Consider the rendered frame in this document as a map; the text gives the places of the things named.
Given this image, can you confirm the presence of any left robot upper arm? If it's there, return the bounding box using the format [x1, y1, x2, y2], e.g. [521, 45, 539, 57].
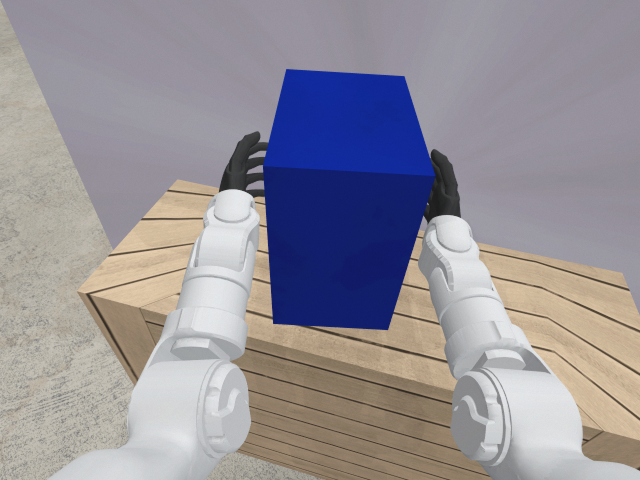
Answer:
[47, 359, 251, 480]

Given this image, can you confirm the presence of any left robot hand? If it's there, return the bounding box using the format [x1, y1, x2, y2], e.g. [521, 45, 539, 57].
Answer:
[219, 131, 268, 198]

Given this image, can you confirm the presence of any pedestal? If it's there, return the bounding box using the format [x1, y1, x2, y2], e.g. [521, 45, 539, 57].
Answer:
[77, 179, 640, 480]

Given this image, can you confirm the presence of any right robot forearm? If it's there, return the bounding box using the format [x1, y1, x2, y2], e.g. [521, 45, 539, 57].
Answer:
[418, 215, 583, 440]

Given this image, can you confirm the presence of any right robot upper arm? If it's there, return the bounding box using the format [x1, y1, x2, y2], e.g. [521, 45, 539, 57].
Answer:
[450, 367, 640, 480]

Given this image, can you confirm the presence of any left robot forearm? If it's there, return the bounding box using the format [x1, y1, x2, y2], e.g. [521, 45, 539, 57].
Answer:
[127, 189, 260, 436]

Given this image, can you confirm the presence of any carton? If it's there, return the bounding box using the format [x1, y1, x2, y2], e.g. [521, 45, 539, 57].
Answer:
[263, 69, 435, 330]

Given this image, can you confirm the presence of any right robot hand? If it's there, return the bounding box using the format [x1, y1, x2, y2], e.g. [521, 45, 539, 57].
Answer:
[424, 149, 461, 224]

